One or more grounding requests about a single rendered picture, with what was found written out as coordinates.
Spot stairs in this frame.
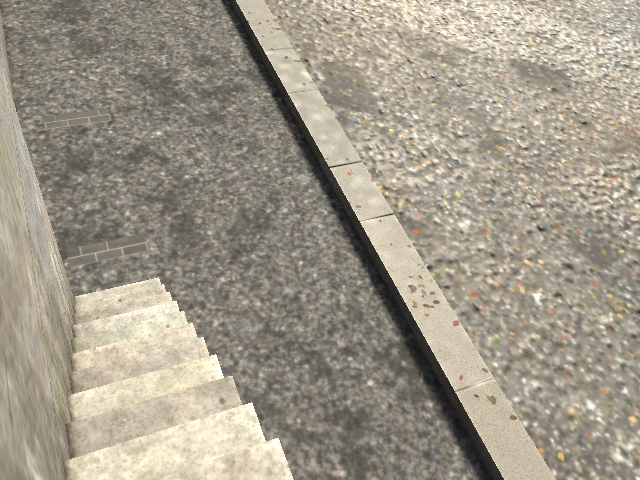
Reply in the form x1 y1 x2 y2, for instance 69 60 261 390
63 277 294 480

